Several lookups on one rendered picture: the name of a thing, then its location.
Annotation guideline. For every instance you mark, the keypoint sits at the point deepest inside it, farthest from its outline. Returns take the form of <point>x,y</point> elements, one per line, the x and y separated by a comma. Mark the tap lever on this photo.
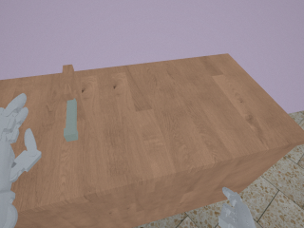
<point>71,132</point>

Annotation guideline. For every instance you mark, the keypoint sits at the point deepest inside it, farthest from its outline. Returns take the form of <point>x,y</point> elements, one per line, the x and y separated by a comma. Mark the left robot forearm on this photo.
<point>8,213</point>

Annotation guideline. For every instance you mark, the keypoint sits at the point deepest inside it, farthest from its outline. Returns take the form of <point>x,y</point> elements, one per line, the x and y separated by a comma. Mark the counter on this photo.
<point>154,140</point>

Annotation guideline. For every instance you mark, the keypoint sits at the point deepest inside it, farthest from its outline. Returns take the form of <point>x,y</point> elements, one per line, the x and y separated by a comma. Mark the right robot hand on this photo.
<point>237,217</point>

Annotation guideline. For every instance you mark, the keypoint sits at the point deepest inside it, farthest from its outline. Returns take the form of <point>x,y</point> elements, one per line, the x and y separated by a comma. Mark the left robot hand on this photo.
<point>11,119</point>

